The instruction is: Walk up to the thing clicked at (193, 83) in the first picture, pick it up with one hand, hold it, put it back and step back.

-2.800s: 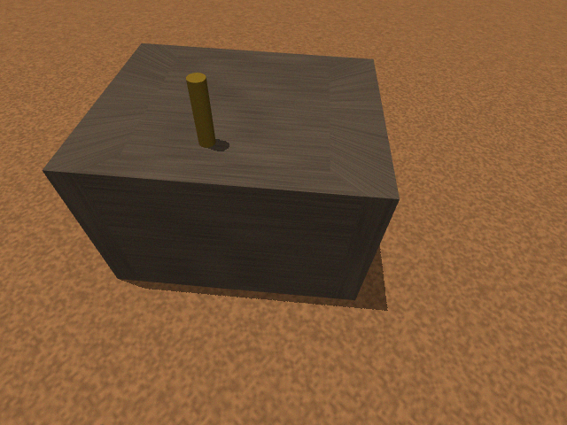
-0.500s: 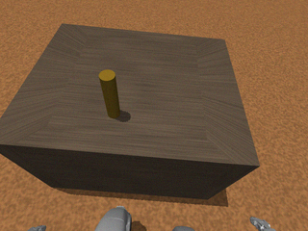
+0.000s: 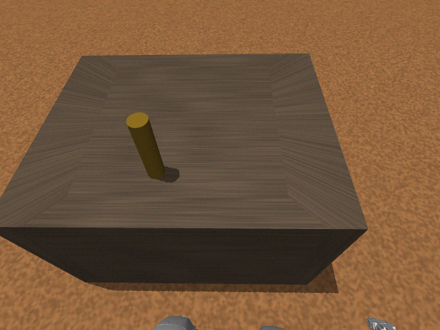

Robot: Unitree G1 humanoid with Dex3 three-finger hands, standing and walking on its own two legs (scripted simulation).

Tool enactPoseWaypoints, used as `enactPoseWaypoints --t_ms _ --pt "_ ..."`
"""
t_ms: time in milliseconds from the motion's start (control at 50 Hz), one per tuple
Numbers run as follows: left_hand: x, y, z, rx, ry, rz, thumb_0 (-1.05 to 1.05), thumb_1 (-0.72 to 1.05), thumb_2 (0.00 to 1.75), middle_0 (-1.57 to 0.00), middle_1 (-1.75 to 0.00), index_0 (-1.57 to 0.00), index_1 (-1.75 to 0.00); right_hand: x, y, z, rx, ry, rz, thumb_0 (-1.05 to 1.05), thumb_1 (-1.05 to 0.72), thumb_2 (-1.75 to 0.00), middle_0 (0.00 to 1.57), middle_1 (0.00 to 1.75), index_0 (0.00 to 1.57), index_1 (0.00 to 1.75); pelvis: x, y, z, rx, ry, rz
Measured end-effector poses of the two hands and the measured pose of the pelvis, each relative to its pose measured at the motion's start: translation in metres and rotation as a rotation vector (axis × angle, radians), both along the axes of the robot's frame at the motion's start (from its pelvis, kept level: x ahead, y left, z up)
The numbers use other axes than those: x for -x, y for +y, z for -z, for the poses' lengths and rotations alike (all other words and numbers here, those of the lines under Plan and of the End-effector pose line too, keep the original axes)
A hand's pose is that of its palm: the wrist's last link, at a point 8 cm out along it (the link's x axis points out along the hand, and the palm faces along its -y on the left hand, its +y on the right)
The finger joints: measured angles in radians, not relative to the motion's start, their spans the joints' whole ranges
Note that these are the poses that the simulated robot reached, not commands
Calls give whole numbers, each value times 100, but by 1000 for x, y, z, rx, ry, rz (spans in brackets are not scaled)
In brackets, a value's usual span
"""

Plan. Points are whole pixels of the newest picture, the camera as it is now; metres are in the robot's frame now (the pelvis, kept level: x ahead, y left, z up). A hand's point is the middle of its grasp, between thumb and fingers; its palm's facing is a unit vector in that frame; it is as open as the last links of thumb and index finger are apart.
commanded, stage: walk up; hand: left
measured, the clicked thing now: (148, 149) +0.51 +0.22 -0.05
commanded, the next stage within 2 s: stand in 1.16 s
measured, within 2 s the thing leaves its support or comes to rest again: neither
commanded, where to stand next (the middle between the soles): +0.04 -0.01 m, yaw +2 degrees
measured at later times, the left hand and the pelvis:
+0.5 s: hand out of the picture +0.09 +0.25 -0.12, palm faces +0.05 -0.94 -0.33, open 7.4 cm; pelvis -0.01 -0.01 +0.02, yaw +3 degrees
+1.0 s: hand out of the picture +0.07 +0.26 -0.13, palm faces +0.09 -0.95 -0.31, open 7.4 cm; pelvis +0.00 +0.00 +0.03, yaw +4 degrees
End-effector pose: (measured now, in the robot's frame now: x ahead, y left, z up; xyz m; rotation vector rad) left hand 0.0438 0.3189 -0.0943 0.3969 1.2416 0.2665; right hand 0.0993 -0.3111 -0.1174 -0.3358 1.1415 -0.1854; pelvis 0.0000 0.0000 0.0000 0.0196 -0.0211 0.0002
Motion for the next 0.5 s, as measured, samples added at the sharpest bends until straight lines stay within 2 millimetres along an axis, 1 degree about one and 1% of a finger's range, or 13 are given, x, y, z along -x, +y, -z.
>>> enactPoseWaypoints --t_ms 60,140,260,360,500 --pt "-13 0 5 18 -38 -6 1 90 90 -20 -30 -20 -30 15 5 0 9 37 -12 0 -91 -90 20 30 20 30 5 0 0 -28 -11 -12" --pt "-31 -13 6 59 -105 6 1 90 90 -20 -30 -20 -30 32 9 -6 -2 68 -15 1 -91 -90 20 30 21 30 8 -4 -5 5 -21 -23" --pt "-44 -30 2 111 -149 33 1 90 90 -20 -30 -20 -30 37 8 -16 -5 44 -6 1 -91 -90 20 30 21 30 12 -6 -12 13 -31 -31" --pt "-44 -34 -4 121 -154 26 1 90 90 -20 -30 -20 -30 35 7 -21 -8 39 -16 1 -91 -90 20 30 21 30 14 -7 -18 22 -31 -39" --pt "-32 -26 -7 111 -124 -20 1 90 90 -20 -30 -20 -30 31 7 -24 -4 55 -34 0 -91 -90 20 30 21 30 14 -8 -23 28 -28 -50"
